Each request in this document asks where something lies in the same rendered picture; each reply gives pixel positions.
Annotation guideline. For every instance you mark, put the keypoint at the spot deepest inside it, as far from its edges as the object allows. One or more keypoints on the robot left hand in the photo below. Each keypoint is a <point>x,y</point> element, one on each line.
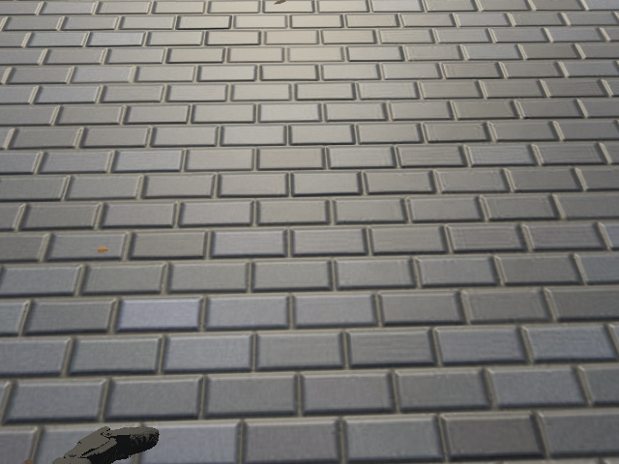
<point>105,446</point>

